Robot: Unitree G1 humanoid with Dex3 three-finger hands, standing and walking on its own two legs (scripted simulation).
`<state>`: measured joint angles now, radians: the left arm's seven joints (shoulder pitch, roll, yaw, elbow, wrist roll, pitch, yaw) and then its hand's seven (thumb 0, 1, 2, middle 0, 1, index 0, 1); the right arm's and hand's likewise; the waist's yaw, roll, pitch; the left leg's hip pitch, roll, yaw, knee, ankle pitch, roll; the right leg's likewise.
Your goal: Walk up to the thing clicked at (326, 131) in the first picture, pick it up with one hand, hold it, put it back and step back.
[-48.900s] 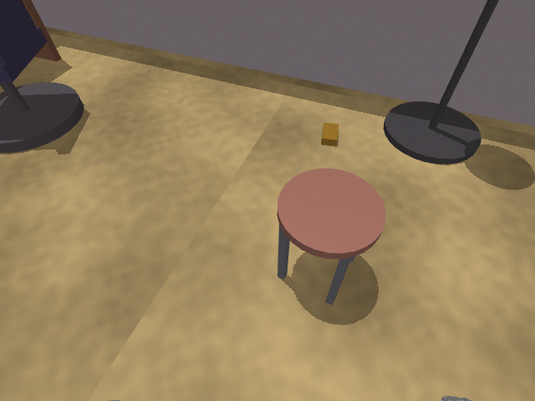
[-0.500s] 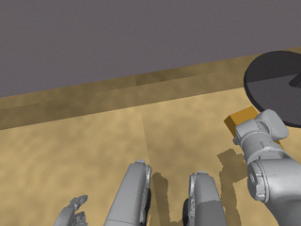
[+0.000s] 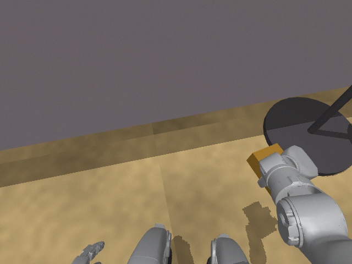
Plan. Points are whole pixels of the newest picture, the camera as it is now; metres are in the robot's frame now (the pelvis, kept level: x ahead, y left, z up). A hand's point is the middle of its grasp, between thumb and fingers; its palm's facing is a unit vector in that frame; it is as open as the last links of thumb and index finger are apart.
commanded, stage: lift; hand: right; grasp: from above
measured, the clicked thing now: (278, 174) +0.35 -0.22 -0.10
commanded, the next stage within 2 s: hold in 0.20 s
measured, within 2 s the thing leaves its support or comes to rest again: neither
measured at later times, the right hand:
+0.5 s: hand (298, 171) +0.34 -0.24 -0.02, palm faces -0.21 +0.41 -0.89, open 11.6 cm
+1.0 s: hand (298, 158) +0.36 -0.23 +0.01, palm faces -0.18 +0.42 -0.89, open 11.6 cm
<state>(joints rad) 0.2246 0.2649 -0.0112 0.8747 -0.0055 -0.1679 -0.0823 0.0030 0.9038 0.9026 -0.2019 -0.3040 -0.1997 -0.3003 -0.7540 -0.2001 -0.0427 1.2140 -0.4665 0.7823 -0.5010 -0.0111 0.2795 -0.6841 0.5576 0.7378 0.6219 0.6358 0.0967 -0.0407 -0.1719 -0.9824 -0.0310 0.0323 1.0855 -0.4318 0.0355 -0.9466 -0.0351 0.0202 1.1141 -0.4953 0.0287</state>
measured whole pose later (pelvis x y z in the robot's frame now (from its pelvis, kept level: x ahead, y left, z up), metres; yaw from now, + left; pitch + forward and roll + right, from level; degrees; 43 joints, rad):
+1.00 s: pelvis +0.04 -0.01 +0.06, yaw +0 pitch +9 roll +0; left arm 0.20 0.28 0.01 0.87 -0.01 -0.13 -0.12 0.00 0.91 0.90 -0.20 -0.30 -0.20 -0.30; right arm -0.68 -0.12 0.03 1.17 -0.48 0.85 -0.51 -0.02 0.21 -0.64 0.49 0.76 0.55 0.68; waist 0.04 -0.03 -0.12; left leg -0.54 -0.01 0.01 0.75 -0.36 0.02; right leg -0.49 -0.01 -0.01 0.74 -0.40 0.01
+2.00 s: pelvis +0.03 -0.01 +0.07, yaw +0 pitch +5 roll +0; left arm 0.14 0.27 -0.02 0.85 -0.03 -0.13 -0.13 0.01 0.92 0.91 -0.20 -0.30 -0.20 -0.30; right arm -0.64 -0.10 0.09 1.06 -0.45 0.94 -0.47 -0.03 0.28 -0.73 0.49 0.84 0.52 0.78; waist 0.01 -0.03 -0.08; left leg -0.40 -0.01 0.01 0.60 -0.28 0.02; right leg -0.35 -0.01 0.00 0.60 -0.32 0.01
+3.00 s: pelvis -0.03 -0.01 -0.07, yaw +0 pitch +29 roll +1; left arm 0.15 0.29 0.03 0.88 0.08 -0.19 -0.19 0.00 0.90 0.90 -0.20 -0.30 -0.20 -0.30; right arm -0.96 -0.30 -0.21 1.51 -0.51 0.60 -0.74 -0.03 0.26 -0.65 0.58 0.67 0.64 0.60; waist 0.14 0.00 -0.18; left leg -1.40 -0.02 0.03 1.38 -0.48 0.03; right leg -1.37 -0.03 0.02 1.42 -0.56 0.02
